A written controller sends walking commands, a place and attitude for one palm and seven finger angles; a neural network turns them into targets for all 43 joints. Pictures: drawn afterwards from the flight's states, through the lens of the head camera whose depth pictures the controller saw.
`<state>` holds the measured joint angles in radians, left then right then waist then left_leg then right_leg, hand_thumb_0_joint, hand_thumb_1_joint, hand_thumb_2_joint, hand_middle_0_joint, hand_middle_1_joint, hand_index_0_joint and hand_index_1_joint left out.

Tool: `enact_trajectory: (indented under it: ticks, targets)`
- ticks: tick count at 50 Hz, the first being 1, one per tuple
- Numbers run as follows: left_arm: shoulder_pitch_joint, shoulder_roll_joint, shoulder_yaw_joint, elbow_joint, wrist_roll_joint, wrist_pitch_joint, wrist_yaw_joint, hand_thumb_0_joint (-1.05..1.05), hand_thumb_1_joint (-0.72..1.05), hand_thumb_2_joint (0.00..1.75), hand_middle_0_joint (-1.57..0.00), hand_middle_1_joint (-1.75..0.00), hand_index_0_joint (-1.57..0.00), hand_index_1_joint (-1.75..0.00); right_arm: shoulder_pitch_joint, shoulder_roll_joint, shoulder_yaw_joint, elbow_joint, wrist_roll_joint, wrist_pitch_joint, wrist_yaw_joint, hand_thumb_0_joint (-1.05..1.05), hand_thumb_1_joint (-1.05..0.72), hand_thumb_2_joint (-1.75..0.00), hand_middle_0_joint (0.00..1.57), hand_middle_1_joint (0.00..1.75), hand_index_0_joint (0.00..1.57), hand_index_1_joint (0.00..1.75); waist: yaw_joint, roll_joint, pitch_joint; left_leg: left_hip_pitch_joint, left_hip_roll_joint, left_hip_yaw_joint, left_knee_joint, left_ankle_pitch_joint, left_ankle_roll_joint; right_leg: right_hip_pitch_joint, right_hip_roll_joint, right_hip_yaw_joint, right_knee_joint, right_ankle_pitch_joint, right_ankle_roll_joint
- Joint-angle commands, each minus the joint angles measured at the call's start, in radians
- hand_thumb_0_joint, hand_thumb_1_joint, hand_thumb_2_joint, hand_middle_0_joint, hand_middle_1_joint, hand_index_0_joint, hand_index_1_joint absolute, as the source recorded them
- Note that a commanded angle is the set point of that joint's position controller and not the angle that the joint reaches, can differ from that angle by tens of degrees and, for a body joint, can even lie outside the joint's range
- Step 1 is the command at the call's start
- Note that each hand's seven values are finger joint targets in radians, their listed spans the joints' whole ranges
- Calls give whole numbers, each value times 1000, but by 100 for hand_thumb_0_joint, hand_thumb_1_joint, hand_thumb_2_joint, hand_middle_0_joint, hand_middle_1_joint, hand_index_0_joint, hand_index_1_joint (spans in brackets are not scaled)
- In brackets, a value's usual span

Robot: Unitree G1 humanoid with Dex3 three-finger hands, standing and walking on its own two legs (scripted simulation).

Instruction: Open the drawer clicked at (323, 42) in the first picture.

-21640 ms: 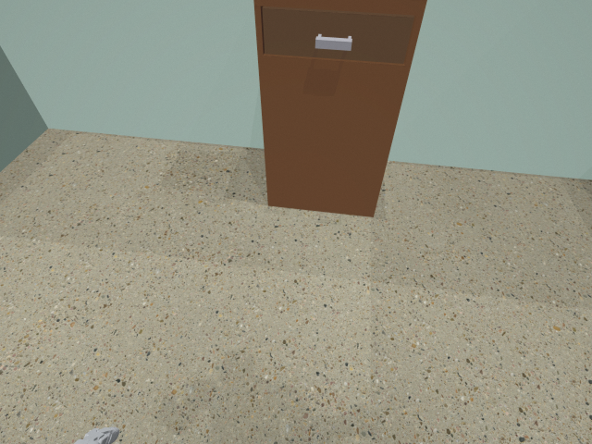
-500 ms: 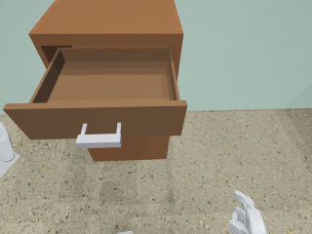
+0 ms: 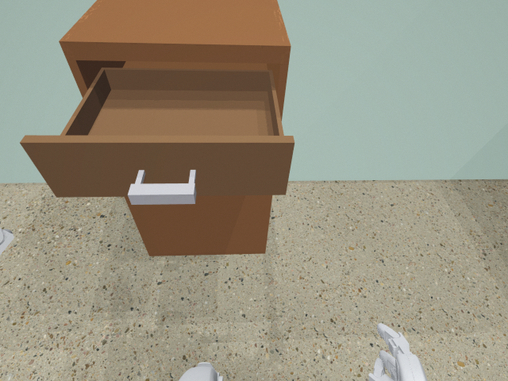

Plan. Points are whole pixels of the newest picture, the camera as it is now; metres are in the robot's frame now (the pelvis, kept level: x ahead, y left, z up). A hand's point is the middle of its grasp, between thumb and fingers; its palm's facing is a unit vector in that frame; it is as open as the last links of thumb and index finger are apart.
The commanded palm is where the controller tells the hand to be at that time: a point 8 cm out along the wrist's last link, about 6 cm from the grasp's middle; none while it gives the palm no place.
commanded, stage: step back with the hand held close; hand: left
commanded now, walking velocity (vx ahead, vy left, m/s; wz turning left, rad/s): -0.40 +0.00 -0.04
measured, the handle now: (165, 184) +0.43 +0.18 +0.06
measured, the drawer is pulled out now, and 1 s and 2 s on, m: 0.29 0.29 0.29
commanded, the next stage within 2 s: stop stepping back and stand still in 0.14 s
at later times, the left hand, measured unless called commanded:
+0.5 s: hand out of the picture +0.10 +0.22 +0.25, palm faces +0.40 -0.77 -0.50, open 7.4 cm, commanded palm +0.04 +0.27 +0.25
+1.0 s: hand out of the picture +0.07 +0.22 +0.24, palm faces +0.42 -0.79 -0.44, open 7.4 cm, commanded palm +0.00 +0.26 +0.25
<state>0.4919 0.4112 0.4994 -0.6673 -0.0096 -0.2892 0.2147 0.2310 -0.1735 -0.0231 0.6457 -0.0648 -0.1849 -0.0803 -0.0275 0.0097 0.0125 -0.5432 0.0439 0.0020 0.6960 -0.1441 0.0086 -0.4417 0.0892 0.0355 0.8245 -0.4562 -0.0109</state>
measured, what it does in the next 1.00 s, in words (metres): walks backwards: right foot, then left foot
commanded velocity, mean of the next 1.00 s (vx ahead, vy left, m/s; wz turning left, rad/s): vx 0.01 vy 0.01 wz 0.00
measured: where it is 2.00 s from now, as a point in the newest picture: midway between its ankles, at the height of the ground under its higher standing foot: outside the picture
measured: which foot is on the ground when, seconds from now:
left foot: down 0.00-0.02, up 0.04-0.28, down 0.30-1.00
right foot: up 0.00-0.00, down 0.02-0.32, up 0.34-0.44, down 0.46-1.00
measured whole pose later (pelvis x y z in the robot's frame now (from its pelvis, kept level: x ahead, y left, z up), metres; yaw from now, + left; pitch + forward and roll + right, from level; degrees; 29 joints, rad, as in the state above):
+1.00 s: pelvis -0.13 -0.01 +0.03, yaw -1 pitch -1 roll +1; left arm 0.54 0.39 0.42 -0.59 -0.01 -0.26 0.16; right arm 0.27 -0.21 -0.01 0.67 -0.01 -0.09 -0.04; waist -0.03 -0.02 -0.02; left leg -0.30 0.01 0.04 0.69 -0.40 0.02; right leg -0.31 0.05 -0.04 0.46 -0.14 -0.08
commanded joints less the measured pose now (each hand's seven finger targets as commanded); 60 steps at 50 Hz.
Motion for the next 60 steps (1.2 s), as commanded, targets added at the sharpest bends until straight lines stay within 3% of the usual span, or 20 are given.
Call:
enact_trajectory:
  ticks: [1, 2, 5, 11, 15, 18, 20, 23, 27, 32, 35, 37, 40, 45, 51, 52, 53, 56, 58, 60]
  targets:
    - [-81, 186, 85, -204, -20, -23, -5, 0, 90, 90, -20, -30, -20, -30, -128, -137, -41, -129, 13, -31, 11, 0, -90, -90, 20, 30, 20, 30, 17, -81, -31, -87, 56, -89, -53, -449, 2, 109, -249, 353, -538, -41, -130]
    - [-117, 223, 90, -173, -6, 1, -7, 0, 90, 90, -20, -30, -20, -30, -159, -136, -52, -140, 52, -17, 24, 0, -90, -90, 20, 30, 20, 30, 51, -271, -60, -26, -118, 28, 387, -408, -73, -78, -508, 719, -781, -254, -215]
    - [-79, 191, 64, -136, -6, 13, -30, 0, 90, 90, -20, -30, -20, -30, -147, -86, -21, -140, 41, 20, 35, 0, -90, -90, 20, 30, 20, 30, 18, -212, -69, 20, -54, -25, 532, -272, -69, -34, -345, 329, -632, 79, -146]
    - [3, 176, 49, -138, -1, -25, -27, 0, 90, 90, -20, -30, -20, -30, -84, -124, -10, -131, 48, 42, 24, 0, -90, -90, 20, 30, 20, 30, 10, -128, -189, 200, -62, 70, -182, -269, -25, 257, -277, 205, -493, 640, -94]
    - [78, 208, 107, -275, -25, -54, -55, 0, 90, 90, -20, -30, -20, -30, -61, -193, -65, -204, 69, 34, 39, 0, -90, -90, 20, 30, 20, 30, 33, 154, -276, 353, 235, -130, -354, 232, 74, 176, -58, 9, -231, 339, 28]
    - [56, 258, 171, -398, -45, -55, -57, 0, 90, 90, -20, -30, -20, -30, -68, -157, -49, -209, 37, -14, 32, 0, -90, -90, 20, 30, 20, 30, 15, 362, -206, 347, 241, -110, -370, 377, 77, 32, -47, -53, -25, 77, 31]
    - [111, 188, 119, -307, -35, -32, -48, 0, 90, 90, -20, -30, -20, -30, -35, -142, -37, -173, 46, -36, 38, 0, -90, -90, 20, 30, 20, 30, 17, 215, -124, 393, 216, -42, -276, 510, 63, 53, -71, -67, -172, 115, 17]
    - [47, 194, 100, -211, -29, -9, -48, 0, 90, 90, -20, -30, -20, -30, -71, -171, -32, -180, 71, -20, 44, 0, -90, -90, 20, 30, 20, 30, 1, 45, -92, 221, 90, 25, -196, 80, 6, 314, -133, 46, -413, 501, -13]
    - [11, 193, 83, -142, -29, 0, -30, 0, 90, 90, -20, -30, -20, -30, -54, -144, -35, -167, 75, 25, 44, 0, -90, -90, 20, 30, 20, 30, 12, -154, -118, 195, -37, 25, 77, -323, 1, 201, -337, 380, -687, -57, -82]
    - [47, 153, 30, -143, -17, 7, -27, 0, 90, 90, -20, -30, -20, -30, -54, -140, -7, -168, 52, 39, 30, 0, -90, -90, 20, 30, 20, 30, -8, -66, -68, 350, -22, 32, -272, -270, 36, 93, -233, 176, -597, -106, -67]
    - [41, 162, 40, -192, -19, -13, -25, 0, 90, 90, -20, -30, -20, -30, -81, -169, -14, -191, 49, 24, 21, 0, -90, -90, 20, 30, 20, 30, 12, 159, -20, 208, 161, -227, -497, -532, 107, 130, -74, 36, -329, 9, -5]
    - [36, 172, 57, -184, 0, -4, -17, 0, 90, 90, -20, -30, -20, -30, -91, -164, -14, -188, 47, 23, 11, 0, -90, -90, 20, 30, 20, 30, 5, 177, 7, 55, 193, -214, -531, -588, 111, 234, -54, -41, -193, 122, 7]
    - [39, 178, 72, -118, -3, 1, -19, 0, 90, 90, -20, -30, -20, -30, -81, -163, -18, -172, 55, 12, 8, 0, -90, -90, 20, 30, 20, 30, 9, 114, -1, 48, 130, -109, -408, -441, 88, 296, -89, -3, -306, 152, -1]
    - [-3, 171, 46, -76, -6, -14, -34, 0, 90, 90, -20, -30, -20, -30, -44, -146, -39, -143, 60, 30, 29, 0, -90, -90, 20, 30, 20, 30, 5, -153, -38, 131, -40, 27, 125, -314, 16, 151, -378, 453, -716, -250, -121]
    - [54, 157, 31, -166, -7, -27, -35, 0, 90, 90, -20, -30, -20, -30, -47, -143, -17, -163, 48, 24, 26, 0, -90, -90, 20, 30, 20, 30, 4, -4, -49, 354, -8, 8, -305, -213, 36, 112, -238, 164, -574, -11, -62]
    - [-45, -34, -389, 743, 76, 170, -180, 0, 90, 90, -20, -30, -20, -30, -19, -328, -87, 117, 52, 2, 118, 0, -90, -90, 20, 30, 20, 30, -66, 110, 42, 284, 108, -183, -158, 9, 85, -79, -204, 34, -240, 260, -30]
    - [2, -61, -369, 750, 53, 252, -202, 0, 90, 90, -20, -30, -20, -30, 20, -300, -80, 61, 54, 54, 104, 0, -90, -90, 20, 30, 20, 30, -31, 160, -24, 272, 192, -222, -273, 176, 113, -37, -132, -15, -123, 267, 3]
    - [-135, -58, -389, 833, 44, 290, -206, 0, 90, 90, -20, -30, -20, -30, -27, -245, -38, 31, 31, 111, 76, 0, -90, -90, 20, 30, 20, 30, -1, -4, -50, 139, 220, -290, -283, 189, 174, 24, -91, 19, 32, -11, 5]
    - [-133, -23, -395, 986, 46, 288, -205, 0, 90, 90, -20, -30, -20, -30, -74, -247, -29, 40, 32, 127, 72, 0, -90, -90, 20, 30, 20, 30, 54, -114, -60, 128, 132, -168, -193, 268, 108, 174, -107, 39, -166, 245, -9]
    - [-184, 53, -404, 1135, 46, 287, -207, 0, 90, 90, -20, -30, -20, -30, -35, -212, -29, 70, 53, 153, 77, 0, -90, -90, 20, 30, 20, 30, 14, -159, -23, 156, -37, -32, -92, -136, 25, 158, -258, 241, -414, 340, -66]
